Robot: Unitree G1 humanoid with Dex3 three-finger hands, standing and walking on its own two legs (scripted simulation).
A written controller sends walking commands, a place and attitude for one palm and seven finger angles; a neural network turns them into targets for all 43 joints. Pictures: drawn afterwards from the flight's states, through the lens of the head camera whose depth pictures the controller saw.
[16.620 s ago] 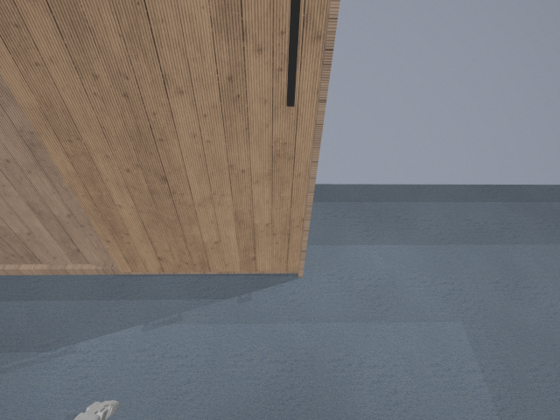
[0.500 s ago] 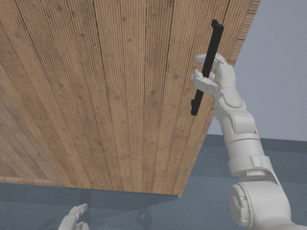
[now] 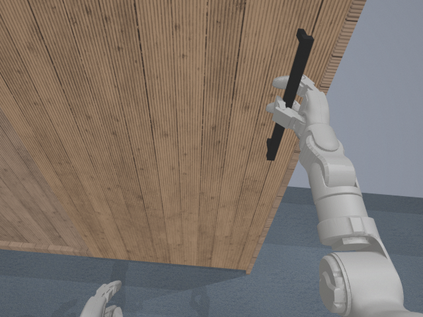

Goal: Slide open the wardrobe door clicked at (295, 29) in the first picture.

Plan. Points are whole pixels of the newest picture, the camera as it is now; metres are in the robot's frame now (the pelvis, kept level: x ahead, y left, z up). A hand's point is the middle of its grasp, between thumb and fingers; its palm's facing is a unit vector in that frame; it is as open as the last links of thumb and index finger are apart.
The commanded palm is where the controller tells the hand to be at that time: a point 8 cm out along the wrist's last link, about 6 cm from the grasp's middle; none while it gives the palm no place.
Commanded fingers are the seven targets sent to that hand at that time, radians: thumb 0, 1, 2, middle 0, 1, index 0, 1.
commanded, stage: grip the handle and tug to test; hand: right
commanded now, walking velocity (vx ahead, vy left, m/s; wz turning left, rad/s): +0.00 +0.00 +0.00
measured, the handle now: (283, 103) +0.48 -0.10 +0.20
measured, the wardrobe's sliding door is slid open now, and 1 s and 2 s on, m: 0.00 0.01 0.09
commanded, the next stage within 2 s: tug the door sideways, standing still in 0.24 s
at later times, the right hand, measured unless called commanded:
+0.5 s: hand (277, 112) +0.42 -0.07 +0.21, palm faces -0.02 +1.00 -0.01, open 5.5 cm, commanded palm +0.40 -0.11 +0.21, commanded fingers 0.00 -0.90 -0.90 0.45 1.40 0.45 1.40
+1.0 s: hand (268, 112) +0.42 -0.06 +0.21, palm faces +0.02 +1.00 -0.05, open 5.6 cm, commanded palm +0.40 -0.05 +0.21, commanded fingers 0.00 -0.90 -0.90 0.45 1.40 0.45 1.40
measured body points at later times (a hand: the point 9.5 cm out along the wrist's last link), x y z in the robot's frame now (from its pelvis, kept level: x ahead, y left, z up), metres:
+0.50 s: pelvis +0.03 +0.00 +0.00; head +0.02 +0.02 +0.45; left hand +0.21 +0.23 -0.10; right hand +0.42 -0.13 +0.22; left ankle -0.01 +0.09 -0.74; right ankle +0.00 -0.11 -0.74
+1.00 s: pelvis +0.00 +0.00 +0.00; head +0.00 +0.01 +0.44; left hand +0.16 +0.21 -0.12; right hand +0.42 -0.11 +0.22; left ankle -0.01 +0.09 -0.74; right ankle +0.00 -0.11 -0.74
